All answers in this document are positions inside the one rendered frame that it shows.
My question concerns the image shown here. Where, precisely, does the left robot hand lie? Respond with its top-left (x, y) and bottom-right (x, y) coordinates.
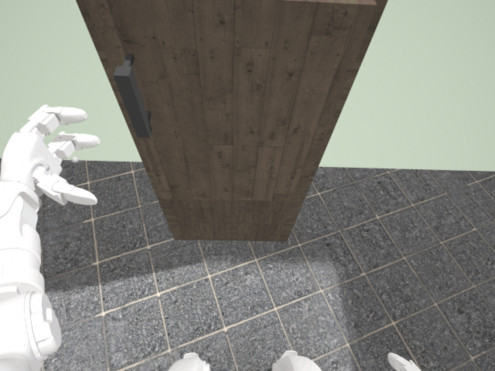
top-left (0, 104), bottom-right (101, 205)

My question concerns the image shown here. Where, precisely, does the left robot shin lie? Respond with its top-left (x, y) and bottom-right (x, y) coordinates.
top-left (183, 352), bottom-right (200, 359)

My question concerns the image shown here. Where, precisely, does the cupboard door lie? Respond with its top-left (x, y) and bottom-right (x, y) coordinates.
top-left (84, 0), bottom-right (377, 202)

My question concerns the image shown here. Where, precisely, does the right robot hand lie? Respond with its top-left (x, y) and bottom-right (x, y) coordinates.
top-left (387, 352), bottom-right (421, 371)

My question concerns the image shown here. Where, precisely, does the right robot shin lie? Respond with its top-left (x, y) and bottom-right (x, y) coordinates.
top-left (280, 351), bottom-right (298, 359)

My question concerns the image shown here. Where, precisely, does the handle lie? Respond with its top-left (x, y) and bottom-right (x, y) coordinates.
top-left (113, 53), bottom-right (152, 138)

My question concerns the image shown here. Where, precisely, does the robot left upper arm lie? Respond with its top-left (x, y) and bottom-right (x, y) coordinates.
top-left (0, 291), bottom-right (61, 371)

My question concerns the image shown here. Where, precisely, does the robot shin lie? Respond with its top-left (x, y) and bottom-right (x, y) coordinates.
top-left (280, 351), bottom-right (298, 359)
top-left (183, 352), bottom-right (200, 359)

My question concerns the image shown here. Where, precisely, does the left robot forearm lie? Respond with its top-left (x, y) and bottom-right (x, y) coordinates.
top-left (0, 181), bottom-right (45, 300)

